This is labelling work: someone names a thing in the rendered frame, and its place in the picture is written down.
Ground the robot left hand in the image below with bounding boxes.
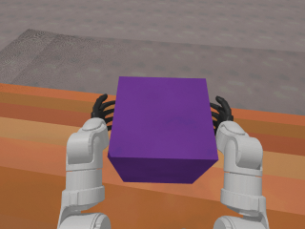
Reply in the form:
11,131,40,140
91,94,115,131

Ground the left robot forearm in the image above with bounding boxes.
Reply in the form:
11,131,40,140
57,117,110,229

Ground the left robot upper arm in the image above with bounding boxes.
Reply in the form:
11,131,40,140
59,212,112,229

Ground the right robot upper arm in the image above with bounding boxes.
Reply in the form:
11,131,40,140
213,216,266,229

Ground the robot right hand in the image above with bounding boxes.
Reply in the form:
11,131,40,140
210,96,234,135

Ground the right robot forearm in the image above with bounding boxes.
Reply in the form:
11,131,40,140
215,120,270,229

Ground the carton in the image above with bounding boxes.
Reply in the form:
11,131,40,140
108,76,219,184

